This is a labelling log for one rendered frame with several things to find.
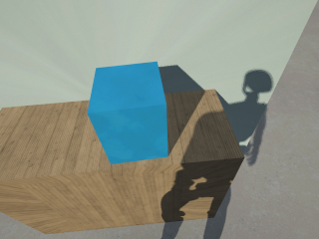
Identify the pedestal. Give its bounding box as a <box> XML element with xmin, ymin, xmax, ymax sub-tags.
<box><xmin>0</xmin><ymin>89</ymin><xmax>245</xmax><ymax>235</ymax></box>

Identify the carton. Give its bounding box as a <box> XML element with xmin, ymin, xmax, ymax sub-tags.
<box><xmin>87</xmin><ymin>61</ymin><xmax>168</xmax><ymax>164</ymax></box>

